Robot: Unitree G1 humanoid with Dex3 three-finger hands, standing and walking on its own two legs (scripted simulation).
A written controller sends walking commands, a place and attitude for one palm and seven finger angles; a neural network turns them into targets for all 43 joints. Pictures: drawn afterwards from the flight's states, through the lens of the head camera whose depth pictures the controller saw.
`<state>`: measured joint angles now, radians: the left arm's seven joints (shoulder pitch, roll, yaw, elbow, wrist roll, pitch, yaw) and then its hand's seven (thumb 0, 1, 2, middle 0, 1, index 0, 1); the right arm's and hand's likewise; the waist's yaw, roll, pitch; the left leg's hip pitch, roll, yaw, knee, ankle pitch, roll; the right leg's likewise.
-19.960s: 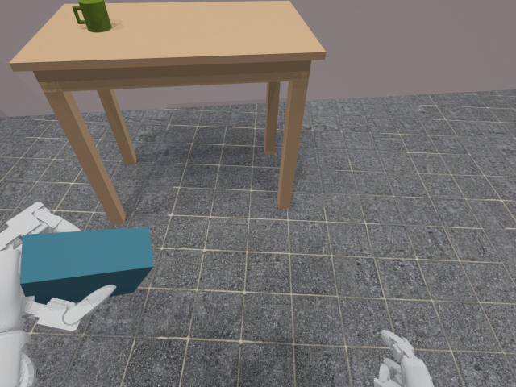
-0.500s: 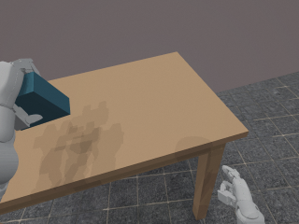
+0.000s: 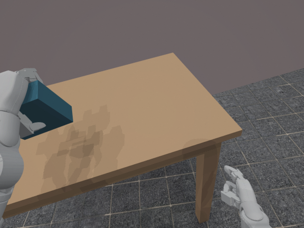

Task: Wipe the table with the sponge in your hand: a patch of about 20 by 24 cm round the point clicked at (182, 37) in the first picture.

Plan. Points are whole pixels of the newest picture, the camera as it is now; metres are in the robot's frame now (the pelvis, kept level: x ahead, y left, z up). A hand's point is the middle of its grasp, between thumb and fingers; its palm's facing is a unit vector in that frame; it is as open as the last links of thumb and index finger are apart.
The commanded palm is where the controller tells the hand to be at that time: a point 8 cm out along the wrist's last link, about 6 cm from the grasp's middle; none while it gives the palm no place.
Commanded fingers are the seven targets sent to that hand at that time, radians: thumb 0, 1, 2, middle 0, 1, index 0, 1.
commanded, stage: move the sponge above the wiping area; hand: left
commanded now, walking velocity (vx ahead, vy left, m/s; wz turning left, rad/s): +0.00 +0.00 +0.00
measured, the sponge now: (36, 116) +0.26 +0.30 +0.23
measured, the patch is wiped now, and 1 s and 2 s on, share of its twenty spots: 0.00 0.00 0.00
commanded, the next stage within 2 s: none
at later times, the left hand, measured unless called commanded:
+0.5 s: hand (27, 127) +0.24 +0.32 +0.22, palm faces +0.19 -0.04 -0.98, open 9.2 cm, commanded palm +0.19 +0.30 +0.29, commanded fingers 0.00 0.10 1.30 -1.20 -1.60 -1.20 -1.60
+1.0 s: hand (37, 135) +0.25 +0.33 +0.17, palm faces +0.07 -0.09 -0.99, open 9.2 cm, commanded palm +0.21 +0.32 +0.27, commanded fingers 0.00 0.10 1.30 -1.20 -1.60 -1.20 -1.60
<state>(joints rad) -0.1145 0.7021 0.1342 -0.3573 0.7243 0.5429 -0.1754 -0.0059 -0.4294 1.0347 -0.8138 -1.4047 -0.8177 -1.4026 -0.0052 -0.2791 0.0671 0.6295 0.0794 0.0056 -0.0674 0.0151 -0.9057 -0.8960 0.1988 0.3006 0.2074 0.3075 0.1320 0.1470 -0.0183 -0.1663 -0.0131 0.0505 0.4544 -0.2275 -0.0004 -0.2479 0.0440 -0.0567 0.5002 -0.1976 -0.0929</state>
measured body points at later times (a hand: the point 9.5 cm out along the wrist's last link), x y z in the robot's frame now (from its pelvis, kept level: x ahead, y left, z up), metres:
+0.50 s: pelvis +0.00 +0.01 +0.00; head -0.02 -0.06 +0.44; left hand +0.22 +0.31 +0.27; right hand +0.27 -0.19 -0.07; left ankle +0.01 +0.12 -0.74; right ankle +0.05 -0.05 -0.74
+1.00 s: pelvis +0.00 +0.02 +0.00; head +0.00 -0.04 +0.45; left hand +0.24 +0.33 +0.23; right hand +0.26 -0.18 -0.08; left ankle +0.01 +0.12 -0.74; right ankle +0.05 -0.05 -0.74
